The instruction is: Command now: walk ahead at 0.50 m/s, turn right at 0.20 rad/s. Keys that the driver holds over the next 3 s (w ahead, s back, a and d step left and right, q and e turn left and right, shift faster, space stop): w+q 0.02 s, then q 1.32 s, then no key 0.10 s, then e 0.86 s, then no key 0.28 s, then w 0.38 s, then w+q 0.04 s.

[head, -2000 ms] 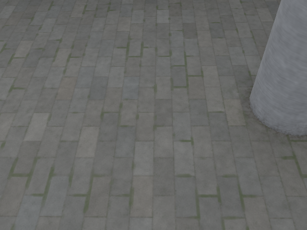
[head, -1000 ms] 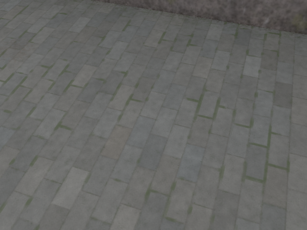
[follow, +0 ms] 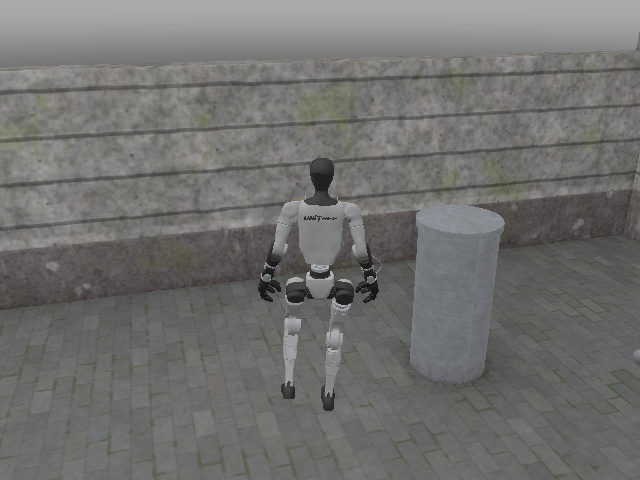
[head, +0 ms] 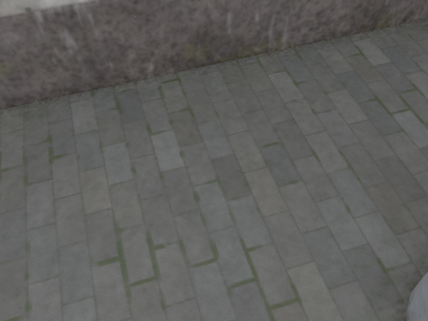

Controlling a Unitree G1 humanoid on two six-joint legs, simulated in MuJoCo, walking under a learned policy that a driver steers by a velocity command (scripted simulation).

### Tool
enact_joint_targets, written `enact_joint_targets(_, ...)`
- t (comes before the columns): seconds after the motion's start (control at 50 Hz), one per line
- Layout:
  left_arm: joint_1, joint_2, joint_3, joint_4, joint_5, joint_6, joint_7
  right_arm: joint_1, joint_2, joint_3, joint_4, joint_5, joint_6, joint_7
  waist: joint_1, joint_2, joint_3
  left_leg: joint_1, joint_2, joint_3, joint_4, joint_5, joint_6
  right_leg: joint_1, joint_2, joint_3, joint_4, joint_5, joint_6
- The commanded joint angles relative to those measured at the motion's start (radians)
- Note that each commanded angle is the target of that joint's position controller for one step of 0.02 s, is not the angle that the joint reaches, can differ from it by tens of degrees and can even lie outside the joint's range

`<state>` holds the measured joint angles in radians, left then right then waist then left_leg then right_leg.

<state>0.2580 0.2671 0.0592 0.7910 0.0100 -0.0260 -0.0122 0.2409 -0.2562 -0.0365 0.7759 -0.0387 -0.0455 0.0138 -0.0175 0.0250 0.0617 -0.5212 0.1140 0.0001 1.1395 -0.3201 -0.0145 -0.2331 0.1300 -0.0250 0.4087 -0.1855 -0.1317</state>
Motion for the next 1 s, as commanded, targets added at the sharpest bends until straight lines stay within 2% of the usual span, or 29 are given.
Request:
enact_joint_targets(0.02,0.046,0.104,0.020,-0.029,-0.004,-0.044,0.000,0.103,-0.068,-0.017,-0.010,-0.002,0.022,0.013,-0.016,-0.052,-0.073,-0.051,0.019,0.015,-0.064,0.092,-0.004,0.086,-0.279,0.205,-0.225,0.415,-0.121)
enact_joint_targets(0.06,0.079,0.105,0.015,-0.006,-0.002,-0.050,0.000,0.037,-0.068,-0.017,-0.022,0.005,0.025,0.013,0.002,-0.050,-0.029,-0.095,0.015,0.022,-0.138,0.165,-0.001,0.106,-0.274,0.147,-0.222,0.607,-0.082)
enact_joint_targets(0.1,0.086,0.099,0.008,0.006,0.000,-0.052,0.003,0.002,-0.057,-0.013,-0.026,0.014,0.022,0.013,0.010,-0.064,-0.028,-0.080,-0.010,0.029,-0.230,0.227,0.010,0.128,-0.258,0.072,-0.199,0.753,-0.034)
enact_joint_targets(0.16,0.096,0.091,-0.003,0.025,0.005,-0.052,0.015,-0.060,-0.035,-0.002,-0.032,0.024,0.018,0.014,0.037,-0.088,-0.025,-0.025,-0.058,0.040,-0.378,0.317,0.034,0.156,-0.255,-0.003,-0.187,0.784,0.004)
enact_joint_targets(0.22,0.106,0.094,-0.006,0.045,0.007,-0.043,0.035,-0.089,-0.046,-0.002,-0.039,0.014,0.015,0.014,0.050,-0.094,-0.027,0.003,-0.099,0.064,-0.473,0.309,0.056,0.236,-0.282,-0.026,-0.128,0.830,0.013)
enact_joint_targets(0.26,0.091,0.114,0.000,0.047,0.004,-0.035,0.051,-0.039,-0.068,-0.010,-0.030,0.003,0.011,0.013,0.028,-0.108,-0.052,0.060,-0.142,0.087,-0.509,0.206,0.084,0.282,-0.301,-0.027,-0.016,0.971,0.020)
enact_joint_targets(0.28,0.079,0.128,0.005,0.046,0.005,-0.029,0.057,0.018,-0.082,-0.016,-0.015,0.003,0.007,0.010,0.007,-0.113,-0.074,0.107,-0.166,0.094,-0.540,0.161,0.103,0.296,-0.306,-0.025,0.072,1.025,0.024)
enact_joint_targets(0.3,0.065,0.139,0.009,0.043,0.006,-0.024,0.061,0.102,-0.096,-0.024,0.007,0.002,-0.001,0.006,-0.030,-0.102,-0.107,0.186,-0.180,0.082,-0.613,0.178,0.124,0.290,-0.297,-0.030,0.208,0.983,0.031)
enact_joint_targets(0.32,0.031,0.153,0.014,0.028,-0.002,-0.022,0.061,0.194,-0.116,-0.033,0.027,-0.004,-0.013,0.001,-0.091,-0.063,-0.149,0.324,-0.142,0.023,-0.729,0.400,0.158,0.212,-0.252,-0.063,0.417,0.786,0.053)
enact_joint_targets(0.34,0.064,0.105,0.001,-0.019,-0.002,-0.030,0.059,0.238,-0.223,-0.060,0.019,-0.004,-0.014,-0.007,-0.072,0.105,-0.240,0.547,0.107,-0.253,-0.635,0.996,0.254,-0.022,-0.127,-0.115,0.755,0.156,0.089)
enact_joint_targets(0.36,0.149,0.051,-0.007,-0.031,-0.011,-0.017,0.048,0.215,-0.261,-0.074,0.013,0.035,0.001,-0.010,-0.005,0.233,-0.375,0.708,0.287,-0.570,-0.671,1.309,0.454,-0.263,0.024,-0.002,0.989,-0.442,0.119)
enact_joint_targets(0.38,0.133,0.078,-0.011,-0.009,0.025,-0.002,0.044,0.163,-0.218,-0.072,-0.010,0.068,0.012,-0.007,-0.010,0.051,-0.345,0.616,0.255,-0.492,-0.712,1.091,0.441,-0.278,-0.071,0.101,1.007,-0.374,0.123)
enact_joint_targets(0.4,0.066,0.091,-0.007,-0.019,0.022,0.005,0.040,0.083,-0.161,-0.058,-0.030,0.059,0.025,-0.011,-0.002,0.003,-0.209,0.478,0.199,-0.423,-0.761,0.856,0.410,-0.307,-0.096,0.093,0.978,-0.323,0.131)
enact_joint_targets(0.42,0.028,0.095,-0.004,-0.027,0.023,0.011,0.041,0.033,-0.115,-0.043,-0.035,0.047,0.040,-0.013,0.023,-0.050,-0.113,0.361,0.141,-0.370,-0.811,0.687,0.358,-0.314,-0.128,0.086,0.897,-0.294,0.138)
enact_joint_targets(0.44,0.009,0.095,-0.003,-0.042,0.028,0.026,0.041,0.018,-0.107,-0.041,-0.037,0.044,0.047,-0.017,0.033,-0.034,-0.077,0.294,0.092,-0.333,-0.840,0.596,0.323,-0.294,-0.145,0.084,0.826,-0.265,0.148)
enact_joint_targets(0.48,0.041,0.073,-0.009,-0.037,0.031,0.055,0.039,0.020,-0.128,-0.048,-0.035,0.031,0.051,-0.014,0.043,0.008,-0.104,0.238,0.038,-0.291,-0.854,0.533,0.290,-0.233,-0.129,0.061,0.773,-0.218,0.163)
enact_joint_targets(0.54,0.023,0.067,-0.010,-0.048,0.022,0.065,0.041,0.026,-0.164,-0.063,-0.039,0.027,0.052,-0.011,0.033,0.033,-0.131,0.247,0.011,-0.302,-0.860,0.413,0.265,-0.250,-0.132,0.065,0.675,-0.188,0.180)
enact_joint_targets(0.64,-0.076,0.085,-0.004,-0.081,0.016,0.073,0.050,0.042,-0.177,-0.076,-0.050,0.024,0.075,-0.017,-0.016,0.085,-0.114,0.291,-0.005,-0.414,-0.894,0.043,0.230,-0.309,-0.136,0.091,0.537,-0.167,0.194)
enact_joint_targets(0.74,-0.101,0.085,-0.008,-0.098,0.002,0.056,0.056,0.042,-0.183,-0.085,-0.057,0.014,0.084,-0.014,-0.029,0.100,-0.110,0.317,-0.005,-0.495,-0.864,0.067,0.225,-0.257,-0.104,0.105,0.409,-0.208,0.171)
enact_joint_targets(0.82,-0.036,0.091,-0.012,-0.097,-0.015,0.035,0.063,0.004,-0.183,-0.089,-0.066,0.014,0.090,-0.005,0.000,0.119,-0.121,0.296,-0.016,-0.555,-0.829,0.209,0.202,-0.105,-0.059,0.102,0.220,-0.236,0.130)
enact_joint_targets(0.86,0.049,0.098,-0.009,-0.077,-0.011,0.022,0.073,-0.036,-0.173,-0.087,-0.073,0.031,0.093,-0.006,0.056,0.095,-0.113,0.205,-0.073,-0.535,-0.791,0.121,0.132,0.075,-0.067,0.098,-0.049,-0.110,0.106)
enact_joint_targets(0.88,0.032,0.170,0.007,-0.085,0.003,0.018,0.083,-0.008,-0.122,-0.074,-0.080,0.041,0.090,-0.010,0.027,-0.037,-0.104,0.110,-0.163,-0.444,-0.678,-0.092,0.067,0.148,-0.223,0.249,-0.184,-0.164,0.070)
enact_joint_targets(0.9,-0.039,0.263,0.024,-0.128,0.016,0.025,0.082,0.017,-0.085,-0.067,-0.100,0.050,0.082,-0.015,0.002,-0.239,-0.095,-0.046,-0.329,-0.193,-0.437,-0.207,0.018,0.168,-0.489,0.542,-0.250,-0.178,-0.032)
enact_joint_targets(0.92,-0.068,0.244,0.023,-0.127,0.028,0.032,0.074,-0.003,-0.179,-0.089,-0.084,0.006,0.079,-0.020,0.007,-0.165,-0.056,-0.043,-0.265,-0.134,-0.229,-0.230,0.005,0.033,-0.528,0.516,-0.208,-0.002,-0.106)
enact_joint_targets(0.94,-0.089,0.170,0.004,-0.137,0.021,0.030,0.068,0.006,-0.189,-0.096,-0.072,0.004,0.080,-0.015,-0.017,-0.114,-0.054,0.004,-0.237,-0.139,-0.129,-0.189,0.003,-0.002,-0.476,0.429,-0.175,0.124,-0.104)
enact_joint_targets(0.96,-0.127,0.129,-0.006,-0.142,0.008,0.024,0.065,0.035,-0.180,-0.095,-0.057,0.007,0.086,-0.006,-0.044,-0.087,-0.041,0.023,-0.228,-0.131,-0.059,-0.128,-0.002,-0.018,-0.405,0.319,-0.153,0.170,-0.071)
enact_joint_targets(0.98,-0.146,0.122,-0.009,-0.152,0.007,0.022,0.065,0.057,-0.169,-0.093,-0.046,0.009,0.095,0.003,-0.052,-0.129,-0.052,0.008,-0.228,-0.117,0.000,-0.090,-0.009,0.016,-0.354,0.244,-0.138,0.202,-0.045)
enact_joint_targets(1.0,-0.142,0.119,-0.010,-0.159,0.009,0.022,0.066,0.070,-0.164,-0.089,-0.039,0.012,0.103,0.013,-0.042,-0.166,-0.056,-0.016,-0.225,-0.099,0.040,-0.083,-0.021,0.050,-0.334,0.197,-0.122,0.278,-0.041)
